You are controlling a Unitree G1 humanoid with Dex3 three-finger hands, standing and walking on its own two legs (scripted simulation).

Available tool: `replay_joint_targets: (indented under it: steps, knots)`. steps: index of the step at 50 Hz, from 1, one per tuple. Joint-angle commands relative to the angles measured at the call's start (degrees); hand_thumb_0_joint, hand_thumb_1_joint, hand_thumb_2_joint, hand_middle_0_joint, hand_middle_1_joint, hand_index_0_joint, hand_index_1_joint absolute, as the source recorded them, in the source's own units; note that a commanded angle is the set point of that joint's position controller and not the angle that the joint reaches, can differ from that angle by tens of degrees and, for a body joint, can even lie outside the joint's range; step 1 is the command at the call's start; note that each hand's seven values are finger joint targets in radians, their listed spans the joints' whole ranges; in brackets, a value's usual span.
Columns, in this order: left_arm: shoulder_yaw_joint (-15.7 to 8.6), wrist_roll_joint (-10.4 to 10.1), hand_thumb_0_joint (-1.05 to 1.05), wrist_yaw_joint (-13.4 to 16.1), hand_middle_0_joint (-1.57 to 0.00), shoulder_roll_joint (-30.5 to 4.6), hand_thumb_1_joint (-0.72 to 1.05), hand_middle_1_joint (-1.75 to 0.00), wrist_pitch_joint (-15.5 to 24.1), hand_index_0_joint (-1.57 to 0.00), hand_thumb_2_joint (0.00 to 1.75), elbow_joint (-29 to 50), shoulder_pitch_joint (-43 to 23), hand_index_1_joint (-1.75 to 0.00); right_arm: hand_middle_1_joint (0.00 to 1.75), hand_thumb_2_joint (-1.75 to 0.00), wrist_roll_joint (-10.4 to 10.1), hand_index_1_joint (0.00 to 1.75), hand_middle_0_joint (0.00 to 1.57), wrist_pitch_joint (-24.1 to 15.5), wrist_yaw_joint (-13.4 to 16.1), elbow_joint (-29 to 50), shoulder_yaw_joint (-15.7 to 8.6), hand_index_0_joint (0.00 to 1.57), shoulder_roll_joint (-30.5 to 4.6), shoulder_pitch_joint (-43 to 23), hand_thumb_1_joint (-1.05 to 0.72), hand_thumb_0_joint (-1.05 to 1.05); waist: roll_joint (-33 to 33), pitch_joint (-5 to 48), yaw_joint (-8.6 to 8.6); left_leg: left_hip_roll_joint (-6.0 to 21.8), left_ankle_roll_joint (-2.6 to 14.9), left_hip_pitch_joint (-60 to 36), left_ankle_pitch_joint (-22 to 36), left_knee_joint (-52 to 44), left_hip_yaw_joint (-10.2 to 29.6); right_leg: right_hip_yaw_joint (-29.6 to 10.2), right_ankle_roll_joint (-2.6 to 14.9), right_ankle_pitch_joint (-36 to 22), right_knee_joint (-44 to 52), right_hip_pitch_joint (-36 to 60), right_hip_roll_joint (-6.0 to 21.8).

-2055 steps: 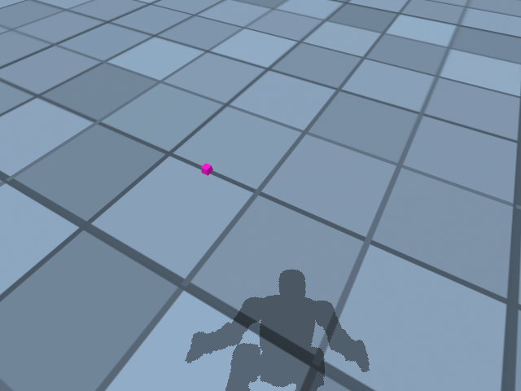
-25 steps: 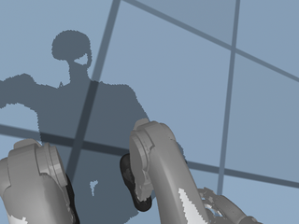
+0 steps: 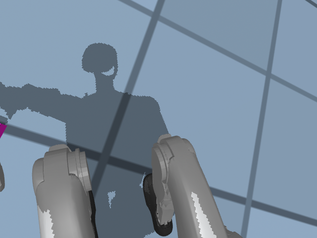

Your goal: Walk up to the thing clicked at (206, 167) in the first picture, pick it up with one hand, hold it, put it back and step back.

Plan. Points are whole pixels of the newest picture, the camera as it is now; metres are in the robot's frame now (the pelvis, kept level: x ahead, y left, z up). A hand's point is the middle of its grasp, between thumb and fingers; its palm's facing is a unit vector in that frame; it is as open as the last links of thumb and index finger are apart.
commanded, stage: approach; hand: left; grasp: from above
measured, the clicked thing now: out of the picture +0.37 +0.39 -0.31
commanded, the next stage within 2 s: rest palm in 0.22 s
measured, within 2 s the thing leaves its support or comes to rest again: neither
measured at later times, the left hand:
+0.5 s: hand out of the picture +0.37 +0.40 -0.22, palm faces +0.04 -0.46 -0.89, open 13.4 cm
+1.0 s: hand out of the picture +0.38 +0.38 -0.27, palm faces -0.03 -0.44 -0.90, open 12.7 cm
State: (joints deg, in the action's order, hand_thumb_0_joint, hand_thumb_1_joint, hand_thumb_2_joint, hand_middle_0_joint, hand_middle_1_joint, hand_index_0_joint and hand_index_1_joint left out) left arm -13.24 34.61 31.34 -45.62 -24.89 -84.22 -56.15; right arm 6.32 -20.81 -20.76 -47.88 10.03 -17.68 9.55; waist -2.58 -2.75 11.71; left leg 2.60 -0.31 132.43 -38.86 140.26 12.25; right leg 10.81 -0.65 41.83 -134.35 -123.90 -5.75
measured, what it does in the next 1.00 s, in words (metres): stands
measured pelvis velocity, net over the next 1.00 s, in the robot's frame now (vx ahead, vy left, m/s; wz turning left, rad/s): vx -0.01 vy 0.00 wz -0.05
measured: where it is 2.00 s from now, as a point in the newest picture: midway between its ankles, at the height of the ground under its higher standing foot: (124, 221)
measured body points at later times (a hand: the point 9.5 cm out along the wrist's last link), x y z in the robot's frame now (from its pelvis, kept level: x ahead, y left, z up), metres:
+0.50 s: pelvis -0.01 +0.00 -0.01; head +0.25 +0.11 +0.33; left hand +0.37 +0.42 -0.17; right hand +0.02 -0.27 -0.07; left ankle +0.08 +0.13 -0.29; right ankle +0.10 -0.11 -0.29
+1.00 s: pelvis -0.01 +0.00 -0.01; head +0.28 +0.12 +0.31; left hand +0.38 +0.40 -0.21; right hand +0.04 -0.24 -0.06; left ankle +0.08 +0.13 -0.29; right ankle +0.10 -0.11 -0.29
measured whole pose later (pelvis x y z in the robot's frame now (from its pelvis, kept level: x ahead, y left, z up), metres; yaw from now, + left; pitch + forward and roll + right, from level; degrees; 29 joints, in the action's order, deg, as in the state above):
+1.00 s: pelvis -0.01 +0.00 -0.01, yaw -3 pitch +23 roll -14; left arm -27.7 34.2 43.1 -61.0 -17.8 -99.1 -62.4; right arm 12.0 -24.5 -22.6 -41.6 19.9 -22.8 3.0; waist -10.7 -15.9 19.0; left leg 3.1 -0.8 130.4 -38.9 143.8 16.9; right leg 14.4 -1.2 39.6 -135.0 -121.6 -7.5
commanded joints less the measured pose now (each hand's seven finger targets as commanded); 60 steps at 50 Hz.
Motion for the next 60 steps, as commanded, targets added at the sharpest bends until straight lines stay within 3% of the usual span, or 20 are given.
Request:
replay_joint_targets:
  steps: [1, 4, 5, 6, 7, 10, 13, 16, 17, 20, 21, 26, 28, 29, 33, 37, 41, 47, 54, 60]
  knots:
    - [-1.20, 1.47, 0.00, 2.39, -0.13, -8.02, -0.40, -1.04, 0.81, -0.15, 0.84, 3.98, -8.61, -1.00, 0.30, -0.89, -0.87, 0.30, 0.20, -0.21, 0.13, -2.19, -4.90, 0.20, -17.16, 13.24, -0.90, 0.00, 19.82, 33.98, 1.60, 0.87, 0.36, -28.94, 11.15, -15.14, -2.43, 2.40, 1.93, -16.47, 12.51, 11.69, -1.43]
    - [-5.67, 4.66, 0.00, 5.50, -0.16, -16.54, -0.36, -0.98, 2.90, -0.18, 0.82, -0.84, -10.95, -0.96, 0.30, -0.89, 0.51, 0.30, 0.20, -1.06, 0.87, -1.55, -4.19, 0.20, -18.57, 11.33, -0.90, 0.00, 13.06, 30.13, 2.25, 0.15, 2.22, -19.62, 7.91, -11.95, -5.41, -0.54, 1.45, -11.83, 15.72, 14.46, -2.07]
    - [-4.87, 5.97, 0.00, 6.48, -0.16, -16.99, -0.36, -0.98, 4.01, -0.19, 0.80, -1.23, -13.62, -0.95, 0.30, -0.89, 1.26, 0.30, 0.20, -1.64, 1.09, -0.66, -3.63, 0.20, -18.68, 9.76, -0.90, 0.00, 11.66, 29.71, 3.16, 0.08, 2.45, -18.27, 6.71, -11.40, -5.76, -1.01, 1.42, -9.77, 16.37, 14.39, -1.96]
    - [-5.28, 6.51, 0.00, 7.63, -0.16, -17.44, -0.36, -0.97, 5.06, -0.19, 0.81, -2.68, -14.93, -0.94, 0.30, -0.89, 1.91, 0.30, 0.20, -2.14, 1.41, 0.39, -2.91, 0.20, -18.65, 8.41, -0.90, 0.00, 10.96, 29.81, 3.57, 0.23, 2.42, -18.59, 6.11, -10.94, -6.19, -1.43, 1.36, -8.84, 16.98, 15.91, -1.99]
    - [-6.55, 7.35, 0.00, 8.90, -0.17, -20.20, -0.36, -0.97, 5.97, -0.19, 0.80, -4.37, -14.63, -0.94, 0.30, -0.89, 2.60, 0.30, 0.20, -2.70, 1.92, -0.12, -2.60, 0.20, -19.08, 7.93, -0.89, 0.00, 10.12, 29.64, 3.64, 0.08, 2.55, -17.70, 4.45, -10.20, -6.56, -2.32, 1.20, -5.82, 18.01, 16.45, -2.04]
    - [-8.82, 7.55, 0.00, 12.68, -0.15, -23.50, -0.37, -0.99, 8.36, -0.18, 0.81, -6.68, -15.24, -0.96, 0.30, -0.89, 4.04, 0.30, 0.20, -4.23, 2.27, 1.09, -0.97, 0.20, -19.63, 6.28, -0.89, 0.00, 9.59, 32.01, 4.27, 0.26, 2.41, -18.79, 2.94, -9.07, -6.91, -3.75, 1.26, -1.79, 18.68, 19.75, -1.92]
    - [-11.13, 4.59, 0.00, 15.12, -0.13, -25.37, -0.40, -1.00, 9.56, -0.15, 0.84, -7.31, -17.21, -0.98, 0.30, -0.89, 5.29, 0.30, 0.20, -5.20, 2.26, 1.16, -0.16, 0.20, -19.72, 5.18, -0.90, 0.00, 10.38, 33.45, 5.59, 0.51, 2.22, -20.63, 3.99, -7.89, -6.43, -4.20, 0.96, -1.66, 18.82, 21.68, -1.50]
    - [-15.51, 1.02, 0.00, 16.09, -0.11, -28.97, -0.43, -1.01, 9.73, -0.12, 0.86, -9.25, -16.65, -0.99, 0.30, -0.90, 5.59, 0.30, 0.20, -5.09, 2.05, 0.12, 0.58, 0.20, -20.81, 5.17, -0.90, 0.00, 13.82, 32.83, 5.64, 1.20, 1.69, -23.40, 3.97, -8.10, -5.66, -2.45, 0.84, -3.02, 17.87, 20.90, -1.34]
    - [-17.85, 0.37, 0.00, 15.94, -0.19, -31.32, -0.43, -0.93, 9.05, -0.16, 0.92, -11.84, -16.04, -0.91, 0.30, -0.90, 5.90, 0.30, 0.20, -4.56, 2.08, -0.14, 1.12, 0.20, -21.12, 6.05, -0.91, 0.00, 14.80, 31.80, 5.95, 1.54, 1.45, -23.15, 3.49, -8.78, -5.45, -2.20, 0.72, -3.86, 17.54, 20.83, -1.36]
    - [-15.76, -1.98, 0.00, 12.74, -0.27, -30.48, -0.38, -0.73, 7.64, -0.21, 0.91, -12.76, -19.09, -0.79, 0.30, -0.90, 5.30, 0.30, 0.20, -3.64, 2.32, 0.29, 2.39, 0.20, -21.39, 4.34, -0.90, 0.00, 19.67, 29.28, 6.13, 2.36, 0.76, -25.82, 3.63, -10.16, -4.80, 0.24, 0.88, -7.62, 15.72, 16.77, -1.45]
    - [-13.85, -2.31, 0.00, 11.28, -0.26, -29.42, -0.39, -0.73, 6.96, -0.20, 0.93, -12.84, -19.35, -0.79, 0.30, -0.90, 5.04, 0.30, 0.20, -3.48, 2.36, 0.79, 2.70, 0.20, -21.18, 3.18, -0.90, 0.00, 20.52, 28.17, 6.10, 2.71, 0.43, -26.69, 4.59, -10.39, -4.35, 0.98, 0.99, -9.51, 14.66, 15.31, -1.43]
    - [-5.95, 1.90, 0.00, 7.03, -0.24, -26.42, -0.34, -0.80, 4.41, -0.22, 0.85, -13.82, -19.06, -0.83, 0.30, -0.90, 4.13, 0.30, 0.20, -2.14, 2.00, 1.40, 2.50, 0.20, -22.29, 5.84, -0.90, 0.00, 23.56, 27.21, 8.00, 3.54, -0.50, -30.70, 11.44, -11.62, -1.38, 4.44, 1.89, -16.83, 10.88, 14.43, -1.94]
    - [-4.82, 3.20, 0.00, 7.24, -0.25, -26.05, -0.31, -0.83, 4.43, -0.24, 0.81, -12.73, -19.43, -0.84, 0.30, -0.90, 3.91, 0.30, 0.20, -1.99, 1.72, 1.28, 2.48, 0.20, -22.79, 7.42, -0.90, 0.00, 23.15, 27.45, 8.91, 3.74, -0.68, -32.65, 13.33, -11.95, 0.16, 5.42, 1.94, -18.43, 9.93, 14.68, -1.92]
    - [-6.00, 3.57, 0.00, 8.04, -0.25, -26.36, -0.31, -0.83, 4.73, -0.24, 0.81, -13.55, -18.84, -0.84, 0.30, -0.90, 3.53, 0.30, 0.20, -2.07, 1.61, 0.93, 1.96, 0.20, -23.40, 8.65, -0.90, 0.00, 23.26, 27.44, 8.77, 4.04, -0.86, -34.11, 13.86, -12.55, 1.06, 6.04, 2.04, -18.49, 9.87, 14.27, -1.95]
    - [-6.68, 2.68, 0.00, 10.38, -0.22, -24.71, -0.36, -0.86, 6.77, -0.21, 0.84, -12.30, -17.42, -0.87, 0.30, -0.90, 3.80, 0.30, 0.20, -2.78, 0.15, 1.56, 2.32, 0.20, -23.01, 9.26, -0.91, 0.00, 24.92, 24.93, 9.32, 3.92, -1.06, -34.58, 11.79, -13.65, 2.19, 6.79, 1.88, -17.86, 9.73, 14.64, -1.58]
    - [-10.14, 0.41, 0.00, 12.57, -0.21, -26.96, -0.39, -0.84, 7.41, -0.19, 0.86, -11.21, -17.19, -0.87, 0.30, -0.91, 4.07, 0.30, 0.20, -3.56, -0.82, 2.81, 2.97, 0.20, -23.83, 8.77, -0.91, 0.00, 25.35, 25.80, 8.78, 4.03, -0.89, -33.93, 11.52, -12.71, 1.47, 6.50, 1.43, -18.57, 10.98, 17.55, -1.77]
    - [-12.69, 0.20, 0.00, 14.23, -0.26, -30.85, -0.32, -0.82, 7.34, -0.24, 0.81, -8.75, -18.42, -0.83, 0.30, -0.91, 4.47, 0.30, 0.20, -3.79, -1.75, 3.50, 4.51, 0.20, -23.72, 7.15, -0.91, 0.00, 27.16, 26.32, 7.65, 4.31, -1.26, -33.56, 13.19, -12.08, 0.76, 6.35, 1.23, -19.95, 10.25, 19.33, -1.44]
    - [-13.08, 1.28, 0.00, 14.61, -0.33, -33.35, -0.21, -0.76, 7.10, -0.32, 0.74, -9.09, -16.36, -0.77, 0.30, -0.90, 5.17, 0.30, 0.20, -3.73, -1.93, 4.40, 5.78, 0.20, -23.46, 5.88, -0.91, 0.00, 23.91, 26.60, 8.91, 3.67, 0.18, -29.31, 12.20, -9.01, -1.95, 5.07, 0.38, -19.93, 13.27, 23.50, -2.09]
    - [-11.61, -1.41, 0.00, 12.02, -0.37, -29.40, -0.16, -0.73, 6.82, -0.36, 0.70, -12.05, -11.89, -0.74, 0.30, -0.91, 4.95, 0.30, 0.20, -3.66, -1.35, 5.21, 5.86, 0.20, -24.05, 4.85, -0.91, 0.00, 20.44, 24.16, 9.38, 4.13, 0.17, -27.99, 8.67, -9.84, -0.04, 6.12, 0.44, -16.61, 12.79, 21.18, -2.37]
    - [-11.12, -2.21, 0.00, 11.92, -0.43, -30.14, -0.11, -0.67, 7.71, -0.41, 0.68, -11.18, -12.63, -0.68, 0.30, -0.91, 4.68, 0.30, 0.20, -3.57, -0.78, 5.39, 6.09, 0.20, -24.67, 4.74, -0.91, 0.00, 18.54, 22.77, 10.17, 4.17, 0.47, -26.71, 7.07, -10.11, 1.08, 6.45, 0.38, -15.64, 13.19, 20.50, -2.59]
